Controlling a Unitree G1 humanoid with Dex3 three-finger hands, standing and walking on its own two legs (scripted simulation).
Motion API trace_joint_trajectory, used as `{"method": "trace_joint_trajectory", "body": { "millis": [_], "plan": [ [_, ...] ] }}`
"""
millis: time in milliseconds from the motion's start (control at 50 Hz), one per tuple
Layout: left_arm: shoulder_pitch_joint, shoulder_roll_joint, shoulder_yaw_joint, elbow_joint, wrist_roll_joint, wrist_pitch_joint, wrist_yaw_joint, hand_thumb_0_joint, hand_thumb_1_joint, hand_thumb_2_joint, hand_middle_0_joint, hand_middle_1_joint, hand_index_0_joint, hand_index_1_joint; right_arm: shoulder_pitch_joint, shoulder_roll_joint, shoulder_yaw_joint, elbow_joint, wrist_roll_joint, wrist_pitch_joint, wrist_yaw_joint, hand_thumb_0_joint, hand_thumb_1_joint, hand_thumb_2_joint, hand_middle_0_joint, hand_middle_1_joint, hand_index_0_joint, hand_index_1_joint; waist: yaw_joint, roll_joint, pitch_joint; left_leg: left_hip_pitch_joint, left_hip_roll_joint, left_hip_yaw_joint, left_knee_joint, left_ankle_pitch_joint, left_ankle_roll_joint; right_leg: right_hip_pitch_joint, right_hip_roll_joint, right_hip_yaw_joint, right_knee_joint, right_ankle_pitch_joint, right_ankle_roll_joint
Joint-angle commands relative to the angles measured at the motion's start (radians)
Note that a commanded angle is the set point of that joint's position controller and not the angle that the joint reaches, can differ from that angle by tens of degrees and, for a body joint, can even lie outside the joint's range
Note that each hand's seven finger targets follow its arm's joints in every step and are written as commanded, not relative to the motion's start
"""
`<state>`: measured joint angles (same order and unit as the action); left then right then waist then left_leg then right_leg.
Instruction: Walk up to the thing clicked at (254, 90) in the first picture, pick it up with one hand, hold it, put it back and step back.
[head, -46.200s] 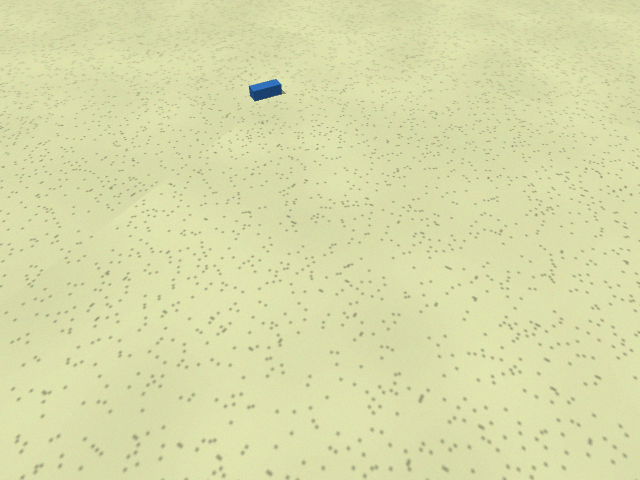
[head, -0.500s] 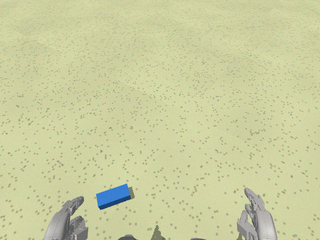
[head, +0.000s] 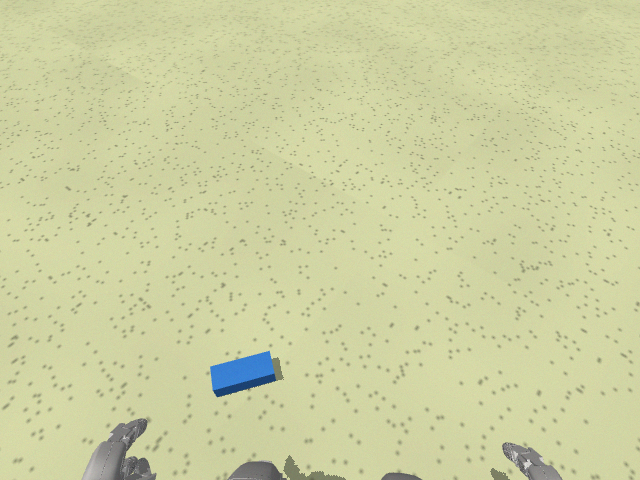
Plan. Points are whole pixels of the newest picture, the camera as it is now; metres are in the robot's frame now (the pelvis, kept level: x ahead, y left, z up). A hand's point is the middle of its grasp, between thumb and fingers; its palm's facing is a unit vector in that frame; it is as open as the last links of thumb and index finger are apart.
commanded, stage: stand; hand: left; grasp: from above
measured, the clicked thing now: (243, 373) +0.48 +0.25 -0.71
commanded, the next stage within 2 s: none
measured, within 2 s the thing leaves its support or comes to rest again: neither
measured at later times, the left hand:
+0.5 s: hand out of the picture +0.03 +0.24 -0.13, palm faces +0.05 -0.94 -0.33, open 7.4 cm
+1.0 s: hand out of the picture +0.07 +0.24 -0.12, palm faces +0.05 -0.94 -0.34, open 7.4 cm
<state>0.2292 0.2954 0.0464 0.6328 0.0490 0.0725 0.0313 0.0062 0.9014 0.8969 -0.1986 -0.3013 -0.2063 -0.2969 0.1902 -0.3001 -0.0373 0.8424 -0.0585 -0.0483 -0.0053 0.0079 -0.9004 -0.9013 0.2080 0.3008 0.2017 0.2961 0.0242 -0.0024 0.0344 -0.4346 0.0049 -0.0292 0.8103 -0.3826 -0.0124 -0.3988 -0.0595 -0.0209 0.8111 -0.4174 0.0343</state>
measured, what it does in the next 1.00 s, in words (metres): stands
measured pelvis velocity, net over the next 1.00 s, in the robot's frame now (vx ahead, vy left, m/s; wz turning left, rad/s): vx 0.02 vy -0.01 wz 0.03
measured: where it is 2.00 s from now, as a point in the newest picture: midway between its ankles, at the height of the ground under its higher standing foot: outside the picture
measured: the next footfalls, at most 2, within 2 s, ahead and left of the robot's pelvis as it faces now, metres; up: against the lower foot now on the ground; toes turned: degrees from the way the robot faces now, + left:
none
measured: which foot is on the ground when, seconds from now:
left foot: down 0.00-1.00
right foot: down 0.00-1.00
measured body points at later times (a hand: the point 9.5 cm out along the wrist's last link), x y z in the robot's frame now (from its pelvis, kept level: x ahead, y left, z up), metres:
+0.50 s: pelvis +0.00 +0.00 +0.03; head +0.00 +0.00 +0.48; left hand +0.03 +0.29 -0.11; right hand +0.08 -0.27 -0.11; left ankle +0.03 +0.13 -0.70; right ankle +0.01 -0.14 -0.70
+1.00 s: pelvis +0.02 -0.01 +0.04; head +0.03 -0.01 +0.49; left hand +0.07 +0.29 -0.10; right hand +0.10 -0.30 -0.10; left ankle +0.03 +0.13 -0.70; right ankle +0.01 -0.14 -0.70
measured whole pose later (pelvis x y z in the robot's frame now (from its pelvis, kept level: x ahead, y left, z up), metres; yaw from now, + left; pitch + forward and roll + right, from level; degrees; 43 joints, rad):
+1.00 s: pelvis +0.02 -0.01 +0.04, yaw +2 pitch -3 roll -1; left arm 0.12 0.31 0.04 1.14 0.02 0.00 0.02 0.00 0.90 0.90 -0.20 -0.30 -0.21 -0.30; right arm 0.12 -0.32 -0.02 1.12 -0.02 0.00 -0.01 0.00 -0.90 -0.90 0.20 0.30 0.20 0.30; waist 0.01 0.02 0.08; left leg -0.15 0.02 -0.07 0.40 -0.20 -0.03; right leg -0.08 -0.04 -0.07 0.37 -0.23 0.03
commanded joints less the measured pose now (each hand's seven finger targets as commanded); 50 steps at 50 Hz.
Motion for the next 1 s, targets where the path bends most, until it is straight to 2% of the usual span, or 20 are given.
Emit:
{"method": "trace_joint_trajectory", "body": {
  "millis": [0,40,100,120,160,180,320,400,540,720,800,920,980],
  "plan": [
    [-0.042,0.150,0.055,0.016,0.005,-0.075,0.012,0.000,0.900,0.900,-0.200,-0.300,-0.200,-0.301,-0.055,-0.156,-0.053,-0.052,0.009,-0.010,-0.010,0.000,-0.900,-0.900,0.200,0.300,0.200,0.300,0.004,-0.009,-0.116,0.101,0.041,-0.076,-0.185,0.226,0.076,0.093,-0.033,0.053,-0.205,0.189,-0.054],
    [-0.052,0.157,0.056,0.063,0.000,-0.083,0.013,0.000,0.900,0.900,-0.200,-0.300,-0.200,-0.301,-0.038,-0.159,-0.053,-0.023,0.010,-0.001,-0.014,0.000,-0.900,-0.900,0.200,0.300,0.200,0.300,-0.009,-0.027,-0.096,0.127,0.040,-0.072,-0.201,0.229,0.073,0.099,-0.042,0.065,-0.235,0.197,-0.060],
    [-0.049,0.160,0.051,0.133,-0.004,-0.084,0.015,0.000,0.900,0.900,-0.200,-0.300,-0.200,-0.301,-0.058,-0.169,-0.055,0.012,0.014,0.011,-0.015,0.000,-0.900,-0.900,0.200,0.300,0.200,0.300,-0.003,0.009,-0.060,0.138,0.051,-0.101,-0.257,0.166,0.073,0.106,-0.038,0.054,-0.283,0.158,-0.059],
    [-0.047,0.165,0.051,0.154,-0.007,-0.086,0.015,0.000,0.900,0.900,-0.200,-0.300,-0.200,-0.301,-0.054,-0.167,-0.053,0.023,0.014,0.013,-0.017,0.000,-0.900,-0.900,0.200,0.300,0.200,0.300,-0.006,0.006,-0.062,0.143,0.057,-0.104,-0.270,0.186,0.074,0.128,-0.041,0.053,-0.288,0.172,-0.058],
    [-0.048,0.162,0.045,0.195,-0.011,-0.083,0.013,0.000,0.900,0.900,-0.200,-0.300,-0.200,-0.301,-0.048,-0.176,-0.049,0.048,0.017,0.018,-0.019,0.000,-0.900,-0.900,0.200,0.300,0.200,0.300,-0.012,0.034,-0.026,0.131,0.067,-0.126,-0.332,0.139,0.070,0.145,-0.028,0.042,-0.310,0.154,-0.053],
    [-0.035,0.162,0.044,0.218,-0.010,-0.083,0.013,0.000,0.900,0.900,-0.200,-0.300,-0.200,-0.301,-0.058,-0.177,-0.049,0.059,0.019,0.021,-0.019,0.000,-0.900,-0.900,0.200,0.300,0.200,0.300,-0.003,0.039,-0.017,0.131,0.069,-0.131,-0.353,0.095,0.066,0.157,-0.031,0.041,-0.329,0.129,-0.055],
    [-0.041,0.183,0.036,0.323,-0.012,-0.086,0.011,0.000,0.900,0.900,-0.200,-0.300,-0.200,-0.301,-0.064,-0.186,-0.042,0.127,0.030,0.028,-0.022,0.000,-0.900,-0.900,0.200,0.300,0.200,0.300,-0.011,0.048,-0.004,0.188,0.078,-0.133,-0.424,0.120,0.048,0.220,-0.043,0.042,-0.413,0.168,-0.047],
    [-0.046,0.184,0.030,0.368,-0.013,-0.084,0.009,0.000,0.900,0.900,-0.200,-0.300,-0.200,-0.301,-0.076,-0.188,-0.039,0.149,0.034,0.033,-0.022,0.000,-0.900,-0.900,0.200,0.300,0.200,0.300,-0.010,0.046,0.017,0.172,0.083,-0.139,-0.459,0.078,0.043,0.246,-0.043,0.035,-0.442,0.151,-0.041],
    [-0.068,0.196,0.025,0.413,-0.016,-0.089,0.007,0.000,0.900,0.900,-0.200,-0.300,-0.200,-0.301,-0.084,-0.188,-0.035,0.180,0.037,0.033,-0.018,0.000,-0.900,-0.900,0.200,0.300,0.200,0.300,-0.012,0.012,0.017,0.217,0.078,-0.122,-0.456,0.154,0.033,0.254,-0.058,0.044,-0.491,0.152,-0.038],
    [-0.102,0.212,0.026,0.440,-0.024,-0.091,0.006,0.000,0.900,0.900,-0.200,-0.300,-0.200,-0.301,-0.084,-0.190,-0.021,0.211,0.038,0.035,-0.018,0.000,-0.900,-0.900,0.200,0.300,0.200,0.300,-0.013,0.002,-0.006,0.257,0.085,-0.110,-0.459,0.271,0.033,0.294,-0.070,0.043,-0.511,0.234,-0.037],
    [-0.114,0.219,0.028,0.452,-0.025,-0.088,0.004,0.000,0.900,0.900,-0.200,-0.300,-0.200,-0.301,-0.093,-0.197,-0.016,0.216,0.039,0.036,-0.018,0.000,-0.900,-0.900,0.200,0.300,0.200,0.300,-0.011,0.009,0.007,0.240,0.083,-0.111,-0.474,0.248,0.031,0.304,-0.067,0.040,-0.519,0.229,-0.034],
    [-0.130,0.219,0.028,0.457,-0.026,-0.088,0.001,0.000,0.900,0.900,-0.200,-0.300,-0.200,-0.301,-0.098,-0.210,-0.011,0.226,0.040,0.033,-0.022,0.000,-0.900,-0.900,0.200,0.300,0.200,0.300,-0.009,0.030,-0.026,0.269,0.098,-0.109,-0.472,0.343,0.032,0.332,-0.072,0.034,-0.514,0.290,-0.034],
    [-0.129,0.220,0.029,0.458,-0.029,-0.088,0.000,0.000,0.900,0.900,-0.200,-0.300,-0.200,-0.301,-0.102,-0.211,-0.009,0.227,0.041,0.029,-0.024,0.000,-0.900,-0.900,0.200,0.300,0.200,0.300,-0.006,0.022,-0.053,0.298,0.104,-0.105,-0.464,0.443,0.030,0.348,-0.074,0.026,-0.500,0.366,-0.036]
  ]
}}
